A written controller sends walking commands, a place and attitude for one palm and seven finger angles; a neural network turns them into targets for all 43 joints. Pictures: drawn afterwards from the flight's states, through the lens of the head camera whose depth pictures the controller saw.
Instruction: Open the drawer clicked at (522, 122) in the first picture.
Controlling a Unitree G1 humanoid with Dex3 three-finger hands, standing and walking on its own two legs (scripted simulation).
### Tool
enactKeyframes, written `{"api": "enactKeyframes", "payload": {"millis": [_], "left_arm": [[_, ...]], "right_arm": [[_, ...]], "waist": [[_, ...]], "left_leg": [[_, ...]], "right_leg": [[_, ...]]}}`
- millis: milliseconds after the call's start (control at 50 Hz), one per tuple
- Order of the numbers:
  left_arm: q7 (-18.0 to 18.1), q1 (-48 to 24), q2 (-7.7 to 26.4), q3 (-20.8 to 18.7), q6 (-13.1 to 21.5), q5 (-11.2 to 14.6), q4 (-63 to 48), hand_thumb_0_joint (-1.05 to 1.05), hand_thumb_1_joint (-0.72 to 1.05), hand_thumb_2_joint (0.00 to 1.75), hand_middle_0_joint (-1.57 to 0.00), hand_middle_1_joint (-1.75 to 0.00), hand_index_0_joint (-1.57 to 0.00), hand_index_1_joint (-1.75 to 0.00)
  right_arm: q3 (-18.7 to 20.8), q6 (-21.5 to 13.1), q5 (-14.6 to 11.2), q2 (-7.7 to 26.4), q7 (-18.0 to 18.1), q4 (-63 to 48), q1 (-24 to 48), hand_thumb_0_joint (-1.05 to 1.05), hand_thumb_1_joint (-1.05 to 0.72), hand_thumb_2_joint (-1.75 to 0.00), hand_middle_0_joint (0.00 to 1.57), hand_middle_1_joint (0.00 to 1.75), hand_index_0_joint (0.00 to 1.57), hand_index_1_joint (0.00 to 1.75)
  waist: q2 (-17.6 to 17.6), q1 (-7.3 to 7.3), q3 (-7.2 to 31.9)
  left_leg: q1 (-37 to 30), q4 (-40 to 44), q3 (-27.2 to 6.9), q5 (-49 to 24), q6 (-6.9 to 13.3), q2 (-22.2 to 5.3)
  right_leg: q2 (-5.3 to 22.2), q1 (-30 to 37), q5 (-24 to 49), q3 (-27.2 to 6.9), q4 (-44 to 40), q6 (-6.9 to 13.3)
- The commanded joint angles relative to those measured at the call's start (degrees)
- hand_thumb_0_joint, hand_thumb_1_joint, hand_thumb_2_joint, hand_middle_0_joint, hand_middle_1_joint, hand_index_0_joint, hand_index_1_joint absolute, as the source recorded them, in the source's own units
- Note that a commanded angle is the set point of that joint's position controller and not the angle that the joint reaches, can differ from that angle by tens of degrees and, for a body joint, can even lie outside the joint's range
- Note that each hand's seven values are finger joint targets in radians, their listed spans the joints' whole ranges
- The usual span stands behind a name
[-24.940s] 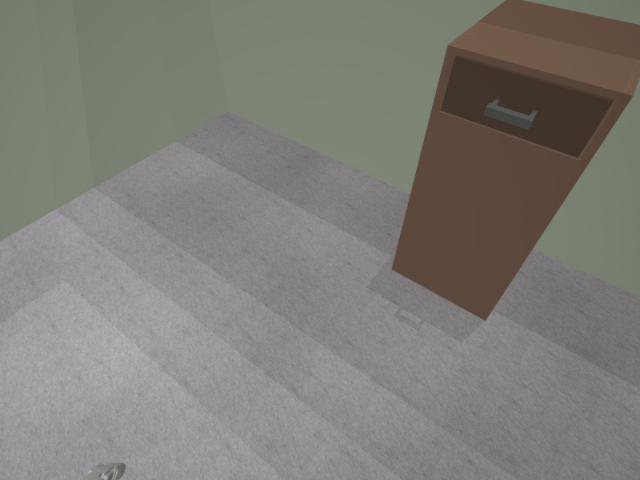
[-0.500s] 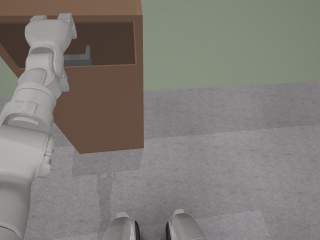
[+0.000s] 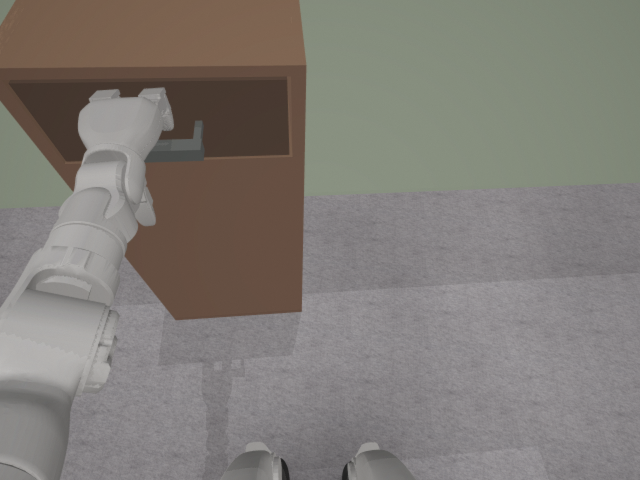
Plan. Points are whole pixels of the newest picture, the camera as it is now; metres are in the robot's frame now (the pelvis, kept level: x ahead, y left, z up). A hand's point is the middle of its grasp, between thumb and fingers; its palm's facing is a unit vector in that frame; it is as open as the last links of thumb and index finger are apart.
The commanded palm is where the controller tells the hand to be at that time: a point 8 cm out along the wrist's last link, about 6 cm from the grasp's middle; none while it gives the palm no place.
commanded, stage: lift the fingers back up to retry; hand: left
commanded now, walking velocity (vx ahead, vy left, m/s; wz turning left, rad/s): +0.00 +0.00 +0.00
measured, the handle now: (165, 139) +0.56 +0.18 +0.06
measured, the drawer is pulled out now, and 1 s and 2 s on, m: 0.00 0.00 0.00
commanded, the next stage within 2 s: re-aim the fingers above the handle in 0.46 s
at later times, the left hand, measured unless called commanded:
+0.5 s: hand (137, 140) +0.52 +0.20 +0.10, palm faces -0.04 -0.05 -1.00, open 13.3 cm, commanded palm +0.51 +0.20 +0.17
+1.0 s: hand (137, 137) +0.52 +0.20 +0.11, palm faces -0.05 -0.04 -1.00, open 13.5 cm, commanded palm +0.51 +0.20 +0.18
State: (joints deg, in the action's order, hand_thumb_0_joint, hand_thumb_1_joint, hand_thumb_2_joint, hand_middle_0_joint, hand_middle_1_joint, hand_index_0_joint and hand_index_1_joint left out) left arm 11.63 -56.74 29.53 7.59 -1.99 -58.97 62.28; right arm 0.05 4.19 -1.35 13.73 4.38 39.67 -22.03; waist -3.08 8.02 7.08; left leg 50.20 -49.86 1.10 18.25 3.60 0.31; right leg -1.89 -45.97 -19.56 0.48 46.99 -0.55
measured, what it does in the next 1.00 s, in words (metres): shifts its weight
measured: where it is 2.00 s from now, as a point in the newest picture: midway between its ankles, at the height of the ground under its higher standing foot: outside the picture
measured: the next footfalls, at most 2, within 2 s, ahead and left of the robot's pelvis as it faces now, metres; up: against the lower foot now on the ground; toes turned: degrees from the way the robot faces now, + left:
none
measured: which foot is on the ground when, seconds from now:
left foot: down 0.00-1.00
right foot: down 0.00-1.00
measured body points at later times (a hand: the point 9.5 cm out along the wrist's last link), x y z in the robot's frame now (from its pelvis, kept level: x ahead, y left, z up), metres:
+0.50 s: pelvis +0.06 -0.02 +0.03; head +0.13 -0.03 +0.47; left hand +0.51 +0.20 +0.16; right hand +0.13 -0.29 -0.11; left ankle +0.05 +0.08 -0.69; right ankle +0.03 -0.13 -0.69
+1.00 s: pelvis +0.06 -0.03 +0.03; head +0.12 -0.05 +0.47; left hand +0.51 +0.20 +0.16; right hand +0.12 -0.30 -0.11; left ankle +0.05 +0.08 -0.69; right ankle +0.03 -0.13 -0.69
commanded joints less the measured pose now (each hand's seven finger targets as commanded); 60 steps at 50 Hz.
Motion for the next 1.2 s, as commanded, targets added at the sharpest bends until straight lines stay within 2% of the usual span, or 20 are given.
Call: {"api": "enactKeyframes", "payload": {"millis": [0,60,120,260,360,440,480,560,600,640,680,760,820,840,860,900,940,1020,1080,1180], "left_arm": [[1.91,-31.33,13.10,-4.61,1.37,0.98,-15.60,0.00,-0.50,0.30,-0.30,-1.20,-0.30,-1.20],[2.09,-30.71,12.64,-5.16,3.66,1.37,-21.46,0.00,-0.50,0.30,-0.30,-1.20,-0.30,-1.20],[2.52,-27.56,11.28,-5.13,4.34,1.45,-22.71,0.00,-0.50,0.30,-0.30,-1.20,-0.30,-1.20],[2.82,-26.99,13.71,-7.77,4.68,2.26,-31.41,0.00,-0.50,0.30,-0.30,-1.20,-0.30,-1.20],[1.56,-19.52,10.36,-6.61,3.66,3.00,-30.05,0.00,-0.50,0.30,-0.30,-1.20,-0.30,-1.20],[0.34,-17.53,11.91,-7.53,3.19,2.74,-29.04,0.00,-0.50,0.30,-0.30,-1.20,-0.30,-1.20],[-0.12,-17.31,9.44,-5.56,3.20,2.56,-28.92,0.00,-0.50,0.30,-0.30,-1.20,-0.30,-1.20],[-1.02,-15.41,12.54,-8.12,4.02,2.63,-28.56,0.00,-0.50,0.30,-0.30,-1.20,-0.30,-1.20],[-1.30,-16.08,12.04,-7.45,4.38,2.55,-28.32,0.00,-0.50,0.30,-0.30,-1.20,-0.30,-1.20],[-1.47,-14.96,14.25,-9.21,4.92,2.48,-28.28,0.00,-0.50,0.30,-0.30,-1.20,-0.30,-1.20],[-1.52,-15.44,10.56,-6.17,5.13,2.53,-28.39,0.00,-0.50,0.30,-0.30,-1.20,-0.30,-1.20],[-1.31,-15.84,13.25,-8.26,5.75,2.38,-28.64,0.00,-0.50,0.30,-0.30,-1.20,-0.30,-1.20],[-1.00,-15.16,11.58,-7.32,5.58,2.51,-28.25,0.00,-0.50,0.30,-0.30,-1.20,-0.30,-1.20],[-1.03,-15.48,12.41,-7.96,5.61,2.67,-27.61,0.00,-0.50,0.30,-0.30,-1.20,-0.30,-1.20],[-0.90,-15.00,13.66,-8.86,5.44,2.34,-26.82,0.00,-0.50,0.30,-0.30,-1.20,-0.30,-1.20],[-0.80,-16.11,11.91,-7.40,5.32,2.55,-27.70,0.00,-0.50,0.30,-0.30,-1.20,-0.30,-1.20],[-0.77,-16.29,13.98,-8.94,5.39,2.48,-26.91,0.00,-0.50,0.30,-0.30,-1.20,-0.30,-1.20],[-0.53,-16.47,13.51,-8.49,5.42,2.16,-26.33,0.00,-0.50,0.30,-0.30,-1.20,-0.30,-1.20],[-0.34,-18.62,10.94,-6.45,5.82,2.24,-27.46,0.00,-0.50,0.30,-0.30,-1.20,-0.30,-1.20],[0.31,-18.47,11.70,-7.24,4.71,1.72,-24.20,0.00,-0.50,0.30,-0.30,-1.20,-0.30,-1.20]], "right_arm": [[3.80,-1.53,0.07,10.26,1.10,-3.36,-6.94,0.00,-0.90,-0.90,0.20,0.30,0.20,0.30],[4.29,-1.83,0.42,9.92,0.96,-3.84,-6.32,0.00,-0.90,-0.90,0.20,0.30,0.20,0.30],[4.70,-1.67,0.48,9.90,0.60,-3.60,-5.74,0.00,-0.90,-0.90,0.20,0.30,0.20,0.30],[5.39,-0.78,0.35,9.76,0.09,-3.43,-3.59,0.00,-0.90,-0.90,0.20,0.30,0.20,0.30],[5.54,0.42,0.22,9.42,-0.72,-3.52,-1.90,0.00,-0.90,-0.90,0.20,0.30,0.20,0.30],[5.39,1.69,0.13,9.64,-0.82,-3.99,-0.31,0.00,-0.90,-0.90,0.20,0.30,0.20,0.30],[5.53,2.00,0.02,9.24,-0.96,-4.27,0.27,0.00,-0.90,-0.90,0.20,0.30,0.20,0.30],[5.49,2.71,-0.01,9.29,-0.71,-4.74,1.37,0.00,-0.90,-0.90,0.20,0.30,0.20,0.30],[5.40,2.95,-0.02,9.23,-0.73,-4.74,1.58,0.00,-0.90,-0.90,0.20,0.30,0.20,0.30],[5.34,3.30,0.11,9.39,-0.61,-4.92,2.04,0.00,-0.90,-0.90,0.20,0.30,0.20,0.30],[5.42,3.35,-0.04,9.00,-0.78,-5.00,2.27,0.00,-0.90,-0.90,0.20,0.30,0.20,0.30],[5.57,3.62,-0.01,9.25,-0.81,-4.93,2.21,0.00,-0.90,-0.90,0.20,0.30,0.20,0.30],[5.77,3.61,-0.10,9.06,-1.00,-4.81,2.24,0.00,-0.90,-0.90,0.20,0.30,0.20,0.30],[5.66,3.67,-0.01,9.31,-0.99,-4.62,1.81,0.00,-0.90,-0.90,0.20,0.30,0.20,0.30],[5.64,3.73,-0.21,9.37,-0.93,-4.67,1.99,0.00,-0.90,-0.90,0.20,0.30,0.20,0.30],[5.72,3.54,-0.22,9.20,-1.00,-4.80,1.91,0.00,-0.90,-0.90,0.20,0.30,0.20,0.30],[5.69,3.56,-0.12,9.53,-0.84,-4.40,1.48,0.00,-0.90,-0.90,0.20,0.30,0.20,0.30],[5.74,3.23,-0.31,9.42,-0.82,-4.35,1.26,0.00,-0.90,-0.90,0.20,0.30,0.20,0.30],[5.99,2.78,-0.19,9.28,-0.96,-3.99,0.68,0.00,-0.90,-0.90,0.20,0.30,0.20,0.30],[5.76,2.41,-0.26,9.66,-1.13,-3.63,0.28,0.00,-0.90,-0.90,0.20,0.30,0.20,0.30]], "waist": [[-3.29,1.67,21.92],[-5.68,0.57,25.06],[-4.03,0.10,23.92],[-5.15,-1.54,28.11],[-2.14,-2.51,25.12],[0.70,-2.64,23.60],[0.08,-2.37,23.06],[2.01,-3.00,23.60],[1.53,-2.85,22.68],[2.22,-3.23,23.49],[0.74,-2.57,22.40],[1.22,-3.07,23.81],[0.14,-2.87,22.61],[2.17,-2.71,22.66],[1.89,-3.19,22.48],[0.95,-3.06,22.51],[2.01,-2.88,22.93],[-0.47,-3.15,22.15],[-1.50,-2.56,22.71],[0.92,-2.65,20.32]], "left_leg": [[-27.95,10.42,-5.24,-1.04,-1.18,-1.17],[-32.81,10.21,-4.53,-8.09,-1.34,-0.99],[-34.47,10.50,-4.30,-12.49,-1.48,-0.97],[-39.56,10.44,-2.61,-25.18,-1.48,-0.38],[-38.21,10.63,-1.48,-29.89,-1.11,0.18],[-35.49,10.99,-0.59,-28.64,-0.72,0.79],[-35.70,11.01,-0.38,-28.21,-0.63,1.12],[-34.30,11.06,0.28,-27.80,-0.40,1.55],[-33.66,11.25,0.32,-26.98,-0.51,1.66],[-33.11,11.00,0.61,-27.25,-0.40,1.73],[-33.57,11.11,0.62,-26.43,-0.48,1.83],[-33.28,11.19,0.51,-26.58,-0.46,1.78],[-34.01,11.40,0.48,-25.76,-0.59,1.62],[-33.14,11.47,0.40,-25.72,-0.48,1.57],[-32.40,11.83,0.34,-24.61,-0.56,1.62],[-32.81,12.04,0.48,-24.05,-0.54,1.68],[-32.73,12.11,0.31,-23.83,-0.46,1.50],[-33.39,12.80,0.13,-22.75,-0.68,1.42],[-35.60,12.82,-0.28,-23.42,-0.76,1.04],[-33.68,13.76,-0.54,-20.21,-0.77,0.71]], "right_leg": [[-1.79,2.87,1.09,1.74,-9.46,2.25],[-2.01,5.53,4.44,1.64,-10.28,2.51],[-2.26,7.16,6.64,2.00,-11.10,2.58],[-2.12,15.05,16.79,1.52,-12.12,2.62],[-1.86,19.03,23.07,1.16,-12.65,2.50],[-1.31,22.74,26.44,0.43,-13.12,2.44],[-1.26,22.38,27.05,0.28,-13.07,2.31],[-0.72,25.69,30.67,-0.47,-13.09,2.04],[-0.58,25.30,30.39,-0.43,-13.00,2.02],[-0.40,26.96,31.95,-1.01,-13.02,1.96],[-0.48,25.04,30.79,-0.71,-13.00,1.96],[-0.44,26.14,31.41,-1.10,-12.74,1.92],[-0.68,24.44,28.68,-0.55,-13.04,2.14],[-0.58,25.50,29.00,-0.69,-13.28,2.07],[-0.61,25.57,28.35,-0.70,-13.12,2.06],[-0.62,25.21,27.58,-0.69,-13.40,2.13],[-0.64,25.71,26.99,-0.72,-13.53,2.17],[-0.90,24.00,23.97,-0.39,-13.68,2.47],[-1.18,22.06,22.23,-0.03,-13.72,2.59],[-1.28,20.98,18.57,0.27,-14.19,2.64]]}}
